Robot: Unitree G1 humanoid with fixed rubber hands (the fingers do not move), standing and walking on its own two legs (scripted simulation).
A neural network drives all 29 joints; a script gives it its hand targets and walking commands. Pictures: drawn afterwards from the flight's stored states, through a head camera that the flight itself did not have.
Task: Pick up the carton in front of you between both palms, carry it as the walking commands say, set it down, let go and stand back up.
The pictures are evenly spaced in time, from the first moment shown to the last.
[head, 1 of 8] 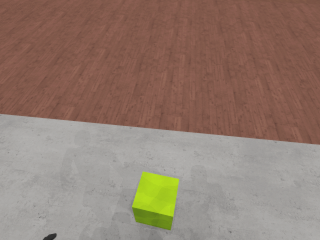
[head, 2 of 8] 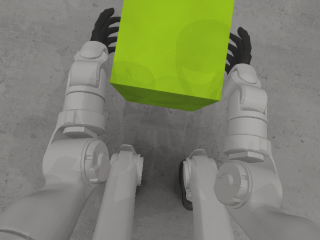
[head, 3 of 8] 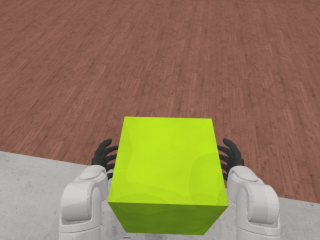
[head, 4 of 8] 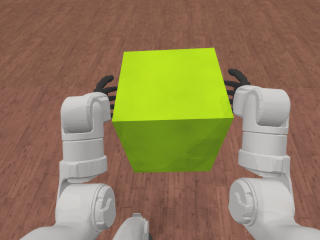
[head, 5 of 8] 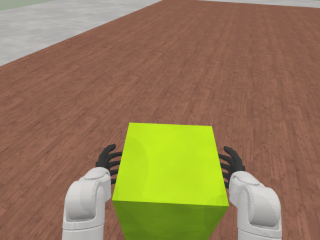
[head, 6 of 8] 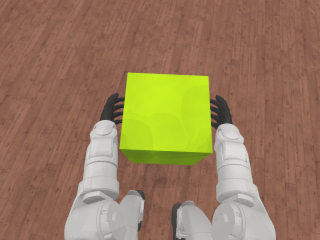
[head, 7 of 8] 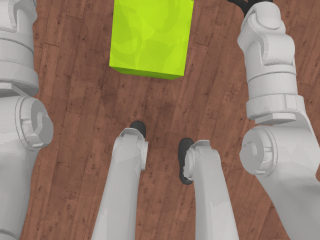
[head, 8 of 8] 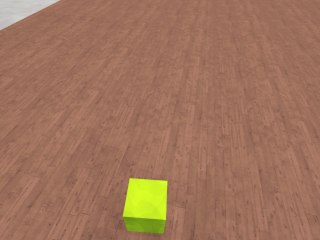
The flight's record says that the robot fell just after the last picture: no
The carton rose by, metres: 0.95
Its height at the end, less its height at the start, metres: +0.23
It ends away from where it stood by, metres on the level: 5.59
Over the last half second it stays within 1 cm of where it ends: yes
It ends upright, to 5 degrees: yes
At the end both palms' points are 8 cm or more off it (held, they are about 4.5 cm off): yes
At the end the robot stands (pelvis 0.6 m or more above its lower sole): yes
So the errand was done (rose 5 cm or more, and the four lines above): yes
